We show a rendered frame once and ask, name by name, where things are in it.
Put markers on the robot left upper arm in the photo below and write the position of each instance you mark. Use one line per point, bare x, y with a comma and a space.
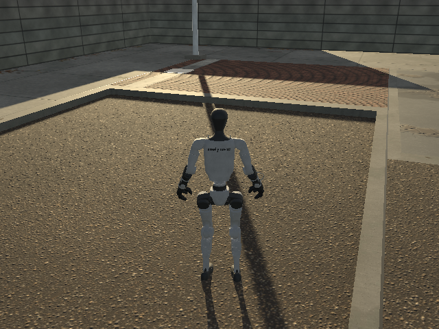
198, 144

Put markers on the robot left hand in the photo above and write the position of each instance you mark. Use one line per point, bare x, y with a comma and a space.
180, 191

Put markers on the robot right forearm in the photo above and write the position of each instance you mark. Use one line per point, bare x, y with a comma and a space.
254, 178

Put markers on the robot right thigh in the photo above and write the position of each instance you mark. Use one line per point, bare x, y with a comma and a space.
235, 208

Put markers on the robot right hand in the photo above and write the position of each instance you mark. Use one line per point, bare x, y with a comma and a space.
260, 190

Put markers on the robot left shin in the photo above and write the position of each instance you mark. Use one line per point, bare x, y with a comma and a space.
206, 246

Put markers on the robot right upper arm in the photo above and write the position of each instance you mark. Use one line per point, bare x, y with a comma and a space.
241, 145

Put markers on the robot left forearm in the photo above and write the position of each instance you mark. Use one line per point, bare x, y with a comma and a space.
184, 179

